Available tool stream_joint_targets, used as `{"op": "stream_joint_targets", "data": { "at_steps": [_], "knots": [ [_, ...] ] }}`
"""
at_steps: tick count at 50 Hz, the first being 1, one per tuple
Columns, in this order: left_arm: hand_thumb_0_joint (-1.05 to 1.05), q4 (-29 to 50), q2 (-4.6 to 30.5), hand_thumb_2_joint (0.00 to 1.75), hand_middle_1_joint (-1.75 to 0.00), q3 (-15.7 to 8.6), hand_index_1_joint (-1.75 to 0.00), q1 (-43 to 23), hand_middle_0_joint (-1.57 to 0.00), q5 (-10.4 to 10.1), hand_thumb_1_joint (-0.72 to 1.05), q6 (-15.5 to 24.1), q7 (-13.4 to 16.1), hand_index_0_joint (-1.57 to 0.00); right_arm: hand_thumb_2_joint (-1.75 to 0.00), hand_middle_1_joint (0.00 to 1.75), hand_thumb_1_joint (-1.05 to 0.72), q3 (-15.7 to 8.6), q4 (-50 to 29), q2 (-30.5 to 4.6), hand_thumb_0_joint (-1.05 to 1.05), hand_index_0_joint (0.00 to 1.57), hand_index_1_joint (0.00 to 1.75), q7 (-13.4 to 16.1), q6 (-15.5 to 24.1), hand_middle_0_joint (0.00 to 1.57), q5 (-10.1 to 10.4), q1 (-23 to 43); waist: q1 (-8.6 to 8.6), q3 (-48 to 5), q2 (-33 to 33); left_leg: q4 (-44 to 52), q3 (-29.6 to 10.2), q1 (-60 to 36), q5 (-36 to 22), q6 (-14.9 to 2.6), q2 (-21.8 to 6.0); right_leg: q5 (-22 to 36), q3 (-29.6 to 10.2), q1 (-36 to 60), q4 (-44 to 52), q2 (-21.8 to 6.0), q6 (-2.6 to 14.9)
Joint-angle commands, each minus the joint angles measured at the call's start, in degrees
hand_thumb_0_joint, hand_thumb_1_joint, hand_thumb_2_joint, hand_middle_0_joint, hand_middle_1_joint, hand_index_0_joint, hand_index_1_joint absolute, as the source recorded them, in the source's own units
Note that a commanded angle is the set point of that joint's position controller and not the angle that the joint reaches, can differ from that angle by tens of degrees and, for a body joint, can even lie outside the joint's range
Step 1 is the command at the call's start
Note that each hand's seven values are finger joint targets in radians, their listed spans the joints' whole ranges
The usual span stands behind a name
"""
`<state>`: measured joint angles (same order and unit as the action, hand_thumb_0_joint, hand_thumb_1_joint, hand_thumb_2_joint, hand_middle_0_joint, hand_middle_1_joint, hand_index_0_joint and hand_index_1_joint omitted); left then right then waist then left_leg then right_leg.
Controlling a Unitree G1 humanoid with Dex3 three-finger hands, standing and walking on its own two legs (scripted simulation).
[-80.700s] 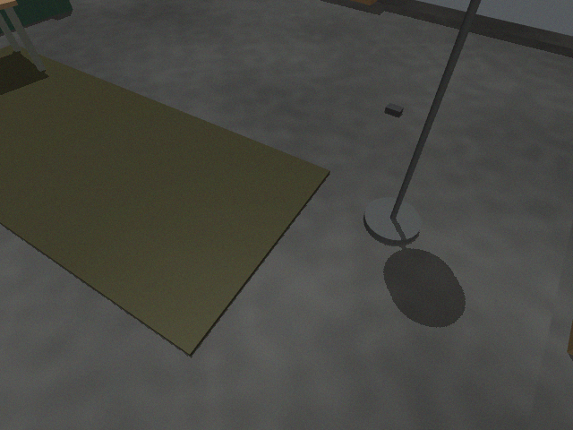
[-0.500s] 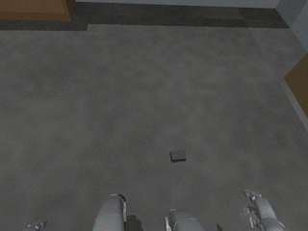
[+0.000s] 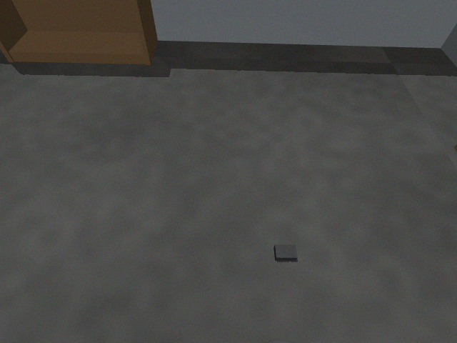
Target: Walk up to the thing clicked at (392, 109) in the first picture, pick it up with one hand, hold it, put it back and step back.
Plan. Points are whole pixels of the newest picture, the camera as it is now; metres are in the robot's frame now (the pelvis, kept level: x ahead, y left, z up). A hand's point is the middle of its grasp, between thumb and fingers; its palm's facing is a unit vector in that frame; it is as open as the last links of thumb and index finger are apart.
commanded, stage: walk up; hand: right
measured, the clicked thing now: (285, 252) +0.55 -0.25 -0.74
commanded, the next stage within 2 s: stand in 1.24 s
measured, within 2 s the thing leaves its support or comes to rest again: neither
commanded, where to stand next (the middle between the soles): +0.17 +0.00 m, yaw -1 degrees
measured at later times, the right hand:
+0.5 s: hand out of the picture +0.11 -0.28 -0.16, palm faces -0.06 +0.94 -0.34, open 7.3 cm
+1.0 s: hand out of the picture +0.13 -0.25 -0.14, palm faces -0.05 +0.95 -0.32, open 7.4 cm
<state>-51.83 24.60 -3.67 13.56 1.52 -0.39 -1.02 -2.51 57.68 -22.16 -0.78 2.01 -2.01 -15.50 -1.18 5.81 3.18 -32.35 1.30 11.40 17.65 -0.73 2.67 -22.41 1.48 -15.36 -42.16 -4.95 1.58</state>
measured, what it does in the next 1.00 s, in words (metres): steps on the spot: right foot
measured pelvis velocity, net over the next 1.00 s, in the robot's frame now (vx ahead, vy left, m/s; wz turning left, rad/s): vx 0.03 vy -0.01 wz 0.03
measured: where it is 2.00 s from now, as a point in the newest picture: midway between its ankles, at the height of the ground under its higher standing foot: outside the picture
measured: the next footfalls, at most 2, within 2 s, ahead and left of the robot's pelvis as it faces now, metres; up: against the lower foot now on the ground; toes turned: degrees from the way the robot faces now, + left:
right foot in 0.28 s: +0.14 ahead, -0.14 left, +0.00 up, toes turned +0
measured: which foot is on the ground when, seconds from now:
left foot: down 0.00-1.00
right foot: up 0.00-0.26, down 0.28-1.00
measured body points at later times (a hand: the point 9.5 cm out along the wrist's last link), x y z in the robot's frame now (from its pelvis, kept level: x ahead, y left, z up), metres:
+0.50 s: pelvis +0.01 -0.02 +0.00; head +0.05 -0.04 +0.45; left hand +0.10 +0.28 -0.11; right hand +0.11 -0.33 -0.14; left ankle +0.00 +0.12 -0.72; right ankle +0.10 -0.14 -0.72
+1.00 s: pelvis +0.03 -0.01 +0.02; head +0.05 -0.01 +0.46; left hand +0.11 +0.30 -0.11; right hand +0.13 -0.30 -0.12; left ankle +0.01 +0.12 -0.72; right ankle +0.10 -0.14 -0.72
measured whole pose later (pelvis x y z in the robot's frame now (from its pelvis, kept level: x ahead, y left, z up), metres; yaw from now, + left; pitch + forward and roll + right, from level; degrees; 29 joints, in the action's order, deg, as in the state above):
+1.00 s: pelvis +0.03 -0.01 +0.02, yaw +1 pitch -3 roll +1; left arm -64.0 20.3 -0.3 4.7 0.3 0.7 -0.4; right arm -1.1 62.4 -19.8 -1.0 0.0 -0.3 -4.8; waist -0.7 4.5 0.6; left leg -24.3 0.3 6.6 15.3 0.5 0.1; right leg -7.2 0.3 -14.9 -24.6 -3.2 -1.7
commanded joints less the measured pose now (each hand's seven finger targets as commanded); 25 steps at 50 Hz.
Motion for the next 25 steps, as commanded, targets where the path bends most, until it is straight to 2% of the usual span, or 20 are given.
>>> {"op": "stream_joint_targets", "data": {
  "at_steps": [1, 2, 4, 6, 8, 10, 11, 12, 13, 14, 15, 16, 17, 18, 20, 21, 23, 25],
  "knots": [
    [0.0, 7.22, 10.11, 0.9, -0.3, -2.11, -0.3, -5.69, -0.2, -0.69, 0.9, 1.72, 1.21, -0.2, -0.9, 0.3, -0.9, -5.14, -5.36, -20.91, 0.0, 0.2, 0.3, 1.37, 2.3, 0.2, 0.68, -4.74, 5.1, 0.18, -11.22, 14.53, -35.87, -7.96, -9.52, -17.23, -26.43, -12.8, -6.41, -20.18, -15.74, 3.14, 0.26],
    [0.0, 6.46, 10.61, 0.9, -0.3, -2.25, -0.3, -5.14, -0.2, -0.85, 0.9, 2.15, 1.16, -0.2, -0.9, 0.3, -0.9, -4.81, -5.98, -18.27, 0.0, 0.2, 0.3, 1.29, 2.25, 0.2, 1.17, -3.63, 4.18, 1.57, -8.23, 14.01, -29.83, -7.4, -13.46, -16.04, -23.94, -10.55, -7.94, -20.07, -16.27, 2.86, 0.17],
    [0.0, 4.47, 9.8, 0.9, -0.3, -2.09, -0.3, -2.15, -0.2, -1.2, 0.9, 2.32, 0.74, -0.2, -0.9, 0.3, -0.9, -3.87, -7.11, -15.06, 0.0, 0.2, 0.3, 1.63, 2.36, 0.2, 1.75, -1.1, 2.05, 0.51, -9.45, 12.34, -18.71, -9.49, -19.31, -11.86, -17.56, -4.91, -6.99, -18.98, -12.79, 2.98, -0.25],
    [0.0, 3.59, 8.5, 0.9, -0.3, -1.71, -0.3, -1.0, -0.2, -1.43, 0.9, 2.24, 0.55, -0.2, -0.9, 0.3, -0.9, -3.29, -7.38, -14.62, 0.0, 0.2, 0.3, 1.67, 2.44, 0.2, 1.41, -1.18, 2.1, -1.31, -11.61, 11.05, -13.62, -5.53, -24.8, -10.44, -14.95, -0.67, -4.3, -13.38, -8.88, 3.77, -0.91],
    [0.0, 3.3, 7.83, 0.9, -0.3, -1.55, -0.3, -1.99, -0.2, -1.41, 0.9, 2.17, 0.38, -0.2, -0.9, 0.3, -0.9, -2.96, -8.51, -14.13, 0.0, 0.2, 0.3, 1.57, 1.92, 0.2, 1.02, 0.66, 2.04, -1.35, -13.98, 10.79, -9.58, -0.8, -26.21, -9.4, -13.19, 2.45, -1.33, -8.57, -3.66, 3.73, -1.33],
    [0.0, 2.19, 6.7, 0.9, -0.3, -1.39, -0.3, -2.19, -0.2, -1.68, 0.9, 2.57, 0.42, -0.2, -0.9, 0.3, -0.9, -2.69, -9.72, -13.59, 0.0, 0.2, 0.3, 1.53, 1.27, 0.2, 0.92, 3.98, 1.92, -3.1, -15.67, 7.31, -6.72, 2.18, -27.67, -8.88, -12.94, 7.6, 0.44, -1.94, 3.18, 3.67, -1.99],
    [0.0, 1.48, 6.6, 0.9, -0.3, -1.59, -0.3, -1.63, -0.2, -1.61, 0.9, 2.8, 0.6, -0.2, -0.9, 0.3, -0.9, -2.48, -9.84, -13.59, 0.0, 0.2, 0.3, 1.45, 0.81, 0.2, 1.38, 4.87, 1.32, -3.96, -14.66, 4.58, -5.7, 4.15, -26.57, -7.98, -12.19, 12.03, 0.72, 2.0, 6.57, 4.14, -1.97],
    [0.0, 0.55, 6.42, 0.9, -0.3, -1.82, -0.3, -0.13, -0.2, -1.46, 0.9, 3.05, 0.81, -0.2, -0.9, 0.3, -0.9, -2.32, -10.24, -13.38, 0.0, 0.2, 0.3, 1.37, 0.22, 0.2, 1.86, 6.03, 0.16, -5.03, -13.68, 1.66, -5.03, 6.69, -22.76, -6.86, -11.56, 17.53, 1.75, 6.85, 10.67, 5.21, -1.58],
    [0.0, -0.24, 6.89, 0.9, -0.3, -2.02, -0.3, 0.86, -0.2, -1.19, 0.9, 3.2, 1.18, -0.2, -0.9, 0.3, -0.9, -2.04, -10.6, -12.27, 0.0, 0.2, 0.3, 1.39, -0.43, 0.2, 2.21, 6.51, -0.4, -5.49, -11.21, -2.13, -5.01, 8.37, -19.22, -5.43, -10.03, 20.51, 1.56, 10.13, 13.41, 5.89, -1.51],
    [0.0, -0.52, 8.41, 0.9, -0.3, -2.45, -0.3, 1.55, -0.2, -0.68, 0.9, 3.44, 1.59, -0.2, -0.9, 0.3, -0.9, -1.39, -10.69, -10.58, 0.0, 0.2, 0.3, 1.4, -0.81, 0.2, 2.51, 6.05, -1.07, -6.14, -7.5, -4.87, -5.17, 11.26, -13.63, -3.67, -8.21, 23.45, -2.03, 13.34, 15.48, 3.27, -0.7],
    [0.0, -0.36, 11.21, 0.9, -0.3, -2.95, -0.3, 1.93, -0.2, -0.04, 0.9, 3.78, 2.0, -0.2, -0.9, 0.3, -0.9, -0.76, -10.66, -8.12, 0.0, 0.2, 0.3, 1.45, -1.1, 0.2, 3.08, 4.19, -0.67, -8.48, 0.46, -9.85, -4.91, 13.51, -4.79, -1.9, -4.26, 24.86, -12.74, 14.9, 18.35, -5.33, 1.63],
    [0.0, 1.13, 12.47, 0.9, -0.3, -2.59, -0.3, -0.93, -0.2, -0.08, 0.9, 4.17, 2.19, -0.2, -0.9, 0.3, -0.9, -0.64, -9.51, -7.79, 0.0, 0.2, 0.3, 1.66, -1.95, 0.2, 3.54, 1.82, 1.51, -8.75, 2.32, -14.03, -4.97, 11.3, 10.71, -0.64, -1.58, 17.64, -25.79, 9.09, 23.61, -14.41, 7.06],
    [0.0, 1.39, 15.3, 0.9, -0.3, -3.06, -0.3, -4.52, -0.2, -0.63, 0.9, 4.02, 2.15, -0.2, -0.9, 0.3, -0.9, -1.57, -7.43, -11.18, 0.0, 0.2, 0.3, 2.14, -2.69, 0.2, 3.19, 0.93, 1.45, -8.32, 4.84, -17.33, -6.18, 7.03, 15.84, -0.9, -3.87, 11.28, -29.81, 3.05, 24.87, -17.54, 12.46],
    [0.0, 1.28, 13.88, 0.9, -0.3, -2.77, -0.3, -7.06, -0.2, -0.35, 0.9, 3.84, 2.13, -0.2, -0.9, 0.3, -0.9, -1.78, -6.47, -12.16, 0.0, 0.2, 0.3, 2.0, -2.62, 0.2, 2.79, 1.95, 2.15, -6.21, 3.63, -17.44, -7.01, 5.73, 15.89, -0.93, -4.86, 9.27, -27.96, -0.58, 25.07, -15.71, 12.08],
    [0.0, 1.63, 11.59, 0.9, -0.3, -1.72, -0.3, -8.86, -0.2, 0.1, 0.9, 3.73, 2.09, -0.2, -0.9, 0.3, -0.9, -2.16, -5.07, -11.81, 0.0, 0.2, 0.3, 1.31, -2.4, 0.2, 2.41, 1.69, 2.68, -6.25, 5.94, -13.79, -6.33, 4.96, 13.57, -1.44, -5.24, 6.8, -18.98, -1.56, 23.95, -10.63, 8.5],
    [0.0, 1.54, 11.77, 0.9, -0.3, -1.7, -0.3, -8.77, -0.2, 0.06, 0.9, 3.75, 2.02, -0.2, -0.9, 0.3, -0.9, -2.24, -4.6, -11.49, 0.0, 0.2, 0.3, 1.01, -2.21, 0.2, 2.38, 0.92, 3.01, -6.59, 7.27, -10.04, -4.39, 4.72, 10.74, -1.59, -5.12, 7.91, -16.34, -0.82, 22.39, -9.47, 7.31],
    [0.0, 0.88, 11.69, 0.9, -0.3, -1.74, -0.3, -9.61, -0.2, -0.41, 0.9, 3.25, 1.73, -0.2, -0.9, 0.3, -0.9, -2.18, -3.03, -10.49, 0.0, 0.2, 0.3, 0.81, -1.94, 0.2, 2.03, -0.19, 3.49, -8.81, 7.81, -0.48, -1.91, 0.65, 3.92, -1.25, -4.09, 9.62, -12.83, -0.31, 18.9, -7.46, 5.87],
    [0.0, 0.63, 10.45, 0.9, -0.3, -1.36, -0.3, -8.65, -0.2, -0.97, 0.9, 2.41, 1.54, -0.2, -0.9, 0.3, -0.9, -2.45, -2.1, -10.86, 0.0, 0.2, 0.3, 0.94, -1.7, 0.2, 1.23, 0.98, 2.72, -9.58, 5.81, 3.57, -2.04, -3.03, 0.13, -1.39, -3.37, 8.22, -10.82, -2.32, 17.08, -5.35, 3.74]
  ]
}}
